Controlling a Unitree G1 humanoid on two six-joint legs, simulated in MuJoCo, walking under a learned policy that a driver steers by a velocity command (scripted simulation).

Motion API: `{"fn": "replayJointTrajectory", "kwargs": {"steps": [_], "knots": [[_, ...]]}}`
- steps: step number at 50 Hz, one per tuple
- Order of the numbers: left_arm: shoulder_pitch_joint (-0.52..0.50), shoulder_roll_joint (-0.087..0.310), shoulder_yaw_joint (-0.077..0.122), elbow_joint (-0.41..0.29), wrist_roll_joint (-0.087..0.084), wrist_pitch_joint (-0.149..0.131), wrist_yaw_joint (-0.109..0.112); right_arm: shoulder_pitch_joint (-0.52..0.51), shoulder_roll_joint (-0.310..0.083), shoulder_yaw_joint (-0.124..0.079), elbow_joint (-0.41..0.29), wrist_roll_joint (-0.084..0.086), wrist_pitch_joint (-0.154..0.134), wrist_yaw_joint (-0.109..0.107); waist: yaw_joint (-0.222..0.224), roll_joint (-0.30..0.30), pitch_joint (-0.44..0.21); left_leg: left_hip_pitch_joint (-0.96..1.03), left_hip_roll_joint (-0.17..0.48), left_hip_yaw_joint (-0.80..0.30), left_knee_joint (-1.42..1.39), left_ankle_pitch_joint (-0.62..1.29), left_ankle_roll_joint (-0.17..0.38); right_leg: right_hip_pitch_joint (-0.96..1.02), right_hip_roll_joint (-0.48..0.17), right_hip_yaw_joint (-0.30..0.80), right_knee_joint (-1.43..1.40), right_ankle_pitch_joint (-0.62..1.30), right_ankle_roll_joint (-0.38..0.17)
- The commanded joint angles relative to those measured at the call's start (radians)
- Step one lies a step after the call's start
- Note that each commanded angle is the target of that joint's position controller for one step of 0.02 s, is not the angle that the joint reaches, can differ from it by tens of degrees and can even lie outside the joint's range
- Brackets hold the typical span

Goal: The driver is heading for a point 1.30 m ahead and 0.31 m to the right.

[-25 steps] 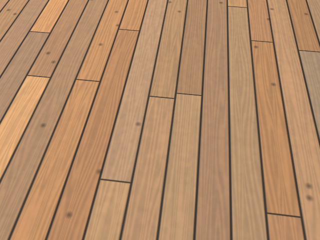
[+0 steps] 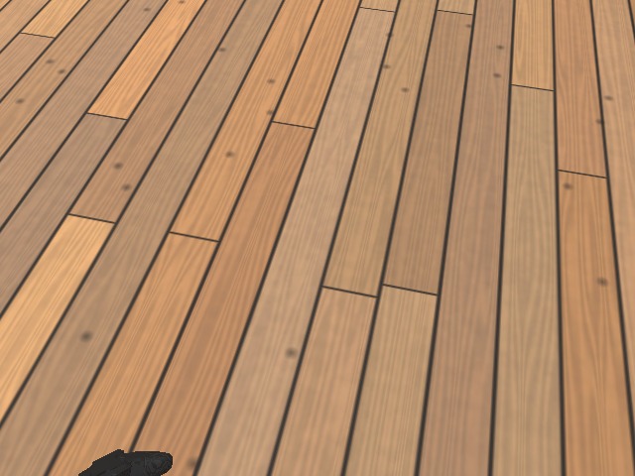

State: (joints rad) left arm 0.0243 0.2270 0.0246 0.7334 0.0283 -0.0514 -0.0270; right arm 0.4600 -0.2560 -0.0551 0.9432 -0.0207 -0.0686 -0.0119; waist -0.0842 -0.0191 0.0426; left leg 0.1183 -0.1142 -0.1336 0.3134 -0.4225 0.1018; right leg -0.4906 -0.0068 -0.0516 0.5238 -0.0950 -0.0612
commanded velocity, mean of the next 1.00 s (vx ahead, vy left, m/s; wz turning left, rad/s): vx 0.50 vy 0.00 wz -0.06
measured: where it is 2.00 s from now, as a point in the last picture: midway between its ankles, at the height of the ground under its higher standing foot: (360, 239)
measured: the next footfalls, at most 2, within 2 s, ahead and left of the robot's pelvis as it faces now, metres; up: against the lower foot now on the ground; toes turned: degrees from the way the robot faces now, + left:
left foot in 0.56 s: +0.45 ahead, +0.10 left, +0.00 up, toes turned +4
right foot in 1.12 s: +0.73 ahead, -0.09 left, +0.00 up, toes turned -16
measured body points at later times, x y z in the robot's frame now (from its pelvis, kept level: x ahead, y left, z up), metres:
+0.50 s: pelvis +0.26 -0.01 +0.01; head +0.30 +0.00 +0.46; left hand +0.20 +0.24 -0.13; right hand +0.48 -0.22 -0.09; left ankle +0.41 +0.10 -0.70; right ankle +0.13 -0.10 -0.72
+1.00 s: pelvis +0.52 +0.02 +0.02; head +0.54 +0.03 +0.46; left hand +0.69 +0.24 -0.11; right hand +0.46 -0.22 -0.12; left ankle +0.41 +0.09 -0.72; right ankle +0.66 -0.12 -0.68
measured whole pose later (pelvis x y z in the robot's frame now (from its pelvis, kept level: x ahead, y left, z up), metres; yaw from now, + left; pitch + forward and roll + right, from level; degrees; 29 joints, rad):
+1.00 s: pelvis +0.52 +0.02 +0.02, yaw -8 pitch +1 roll +1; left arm 0.12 0.23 0.04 0.85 0.03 -0.01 -0.05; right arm 0.41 -0.20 -0.03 0.99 -0.02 -0.10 -0.01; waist -0.04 -0.04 0.03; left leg 0.09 -0.07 0.21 0.17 -0.28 0.06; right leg -0.63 -0.07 -0.05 0.72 -0.01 -0.05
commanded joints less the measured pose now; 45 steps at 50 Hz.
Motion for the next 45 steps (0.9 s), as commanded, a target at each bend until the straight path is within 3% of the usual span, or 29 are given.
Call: {"fn": "replayJointTrajectory", "kwargs": {"steps": [1,2,3,4,5,7,10,14,18,22,25,26,27,28,29,30,31,32,34,36,39,45], "knots": [[0.418,0.220,0.071,0.043,0.023,-0.028,0.039,-0.029,-0.121,-0.018,-0.074,0.004,-0.019,0.003,0.233,-0.017,-0.262,-0.270,0.164,0.004,0.605,0.755,0.025,0.593,-0.175,0.214,-0.062,-0.120,-0.097],[0.443,0.314,0.096,0.061,0.035,-0.023,0.030,0.116,-0.041,-0.008,-0.074,0.044,-0.016,0.008,0.157,-0.280,-0.360,-0.594,-0.034,0.076,0.941,-0.036,-0.021,0.801,-0.424,0.714,-0.175,-0.152,-0.242],[0.367,0.224,0.079,0.055,0.000,-0.011,0.017,0.060,-0.119,-0.018,-0.062,0.007,-0.012,0.003,0.137,-0.112,-0.262,-0.687,0.021,-0.007,1.013,-0.048,-0.002,0.699,-0.386,0.780,-0.248,-0.248,-0.222],[0.267,0.158,0.062,0.039,-0.011,-0.011,0.014,-0.023,-0.117,-0.019,-0.078,0.004,-0.011,0.009,0.110,-0.035,-0.115,-0.705,0.070,0.002,0.988,0.045,-0.005,0.549,-0.353,0.598,-0.260,-0.244,-0.202],[0.228,0.116,0.051,0.042,-0.004,-0.017,0.011,-0.074,-0.100,-0.012,-0.090,0.002,-0.012,0.015,0.101,0.012,-0.059,-0.690,0.104,0.017,0.939,0.095,-0.008,0.455,-0.303,0.484,-0.285,-0.141,-0.180],[0.233,0.090,0.038,0.072,-0.007,-0.029,0.016,-0.079,-0.078,-0.007,-0.095,-0.014,0.007,0.028,0.065,-0.041,-0.033,-0.634,0.145,0.041,0.860,0.121,-0.023,0.361,-0.229,0.332,-0.322,-0.002,-0.141],[0.296,0.108,0.041,0.113,-0.019,-0.051,0.012,-0.096,-0.055,0.000,-0.097,-0.021,0.025,0.042,0.055,-0.055,-0.034,-0.651,0.165,0.082,0.802,0.151,-0.047,0.351,-0.206,0.250,-0.359,0.123,-0.151],[0.362,0.115,0.041,0.148,-0.024,-0.051,0.012,-0.276,-0.046,0.012,-0.154,-0.020,0.030,0.050,0.086,-0.045,0.017,-0.775,0.212,0.136,0.641,0.284,-0.083,0.381,-0.177,0.173,-0.414,0.154,-0.149],[0.419,0.125,0.041,0.176,-0.025,-0.051,0.013,-0.420,-0.018,0.031,-0.197,-0.011,0.024,0.054,0.122,-0.050,0.027,-0.731,0.196,0.182,0.410,0.402,-0.093,0.409,-0.152,0.108,-0.402,0.246,-0.124],[0.464,0.136,0.040,0.202,-0.016,-0.044,0.020,-0.502,-0.034,0.032,-0.223,-0.007,0.019,0.049,0.142,-0.056,0.036,-0.700,0.170,0.195,0.292,0.387,-0.066,0.504,-0.195,0.111,-0.358,0.324,-0.120],[0.442,0.154,0.044,0.211,-0.010,-0.036,0.030,-0.461,-0.055,0.022,-0.217,-0.010,0.010,0.041,0.104,-0.062,0.018,-0.602,0.132,0.202,0.225,0.282,-0.023,0.564,-0.221,0.105,-0.257,0.516,-0.103],[0.430,0.161,0.046,0.213,-0.010,-0.032,0.031,-0.375,-0.068,0.013,-0.188,-0.013,0.004,0.035,0.066,-0.061,-0.026,-0.493,0.101,0.213,0.189,0.258,-0.003,0.568,-0.210,0.091,-0.153,0.630,-0.090],[0.422,0.155,0.042,0.214,-0.013,-0.027,0.031,-0.223,-0.088,0.001,-0.135,-0.022,-0.007,0.026,0.001,-0.028,-0.109,-0.297,0.085,0.219,0.130,0.289,0.025,0.520,-0.170,0.053,0.024,0.641,-0.071],[0.412,0.126,0.031,0.184,-0.020,-0.028,0.030,-0.044,-0.155,-0.019,-0.097,-0.045,-0.016,0.013,-0.063,0.043,-0.229,-0.038,0.254,0.040,0.122,0.225,0.078,0.335,-0.127,0.019,0.288,0.381,-0.051],[0.525,0.014,0.008,0.156,-0.052,-0.029,0.022,0.017,-0.260,-0.048,-0.086,-0.053,-0.009,0.009,-0.014,0.287,-0.348,0.233,0.546,-0.438,0.038,0.161,0.215,-0.035,0.055,-0.040,0.660,-0.311,-0.003],[0.465,0.135,0.038,0.172,-0.021,-0.022,0.030,-0.030,-0.208,-0.043,-0.088,-0.005,0.004,0.015,-0.018,0.150,-0.304,0.159,0.521,-0.522,-0.031,0.117,0.212,-0.136,0.041,0.088,0.753,-0.410,-0.018],[0.387,0.133,0.043,0.148,-0.018,-0.025,0.026,-0.132,-0.154,-0.027,-0.099,0.004,0.005,0.017,0.023,0.104,-0.148,0.022,0.475,-0.349,-0.045,0.138,0.183,-0.169,-0.011,0.105,0.746,-0.323,-0.025],[0.349,0.111,0.036,0.142,-0.020,-0.030,0.020,-0.184,-0.100,-0.014,-0.101,0.001,-0.002,0.022,0.045,0.070,-0.084,-0.095,0.428,-0.245,-0.083,0.228,0.156,-0.140,-0.044,0.104,0.690,-0.258,-0.024],[0.369,0.086,0.033,0.159,-0.002,-0.006,0.010,-0.212,-0.055,-0.001,-0.084,0.004,-0.016,0.016,0.099,0.092,-0.035,-0.230,0.350,-0.092,-0.136,0.321,0.095,-0.047,-0.078,0.102,0.604,-0.212,-0.006],[0.378,0.067,0.032,0.169,0.002,0.016,-0.001,-0.179,-0.063,-0.002,-0.066,0.004,-0.035,0.014,0.111,0.086,-0.036,-0.260,0.340,-0.026,-0.168,0.389,0.087,-0.022,-0.071,0.099,0.591,-0.183,0.007],[0.287,0.068,0.036,0.142,0.000,0.031,-0.010,-0.135,-0.085,-0.008,-0.041,0.007,-0.049,0.012,0.104,0.076,0.008,-0.250,0.335,0.059,-0.218,0.390,0.076,-0.123,-0.084,0.106,0.544,-0.081,0.022],[0.101,0.049,0.025,0.081,-0.003,0.027,-0.017,-0.075,-0.075,0.000,-0.013,0.007,-0.048,0.005,0.067,0.070,0.050,-0.181,0.310,0.209,-0.218,0.524,0.035,-0.191,-0.070,0.054,0.310,0.104,0.032]]}}
Keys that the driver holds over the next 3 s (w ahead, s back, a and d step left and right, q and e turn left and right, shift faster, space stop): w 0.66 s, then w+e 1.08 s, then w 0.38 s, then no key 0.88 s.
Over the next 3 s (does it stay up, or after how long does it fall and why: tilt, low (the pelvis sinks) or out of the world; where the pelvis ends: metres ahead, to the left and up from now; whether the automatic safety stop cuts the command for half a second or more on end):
stays up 1.21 -0.30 0.02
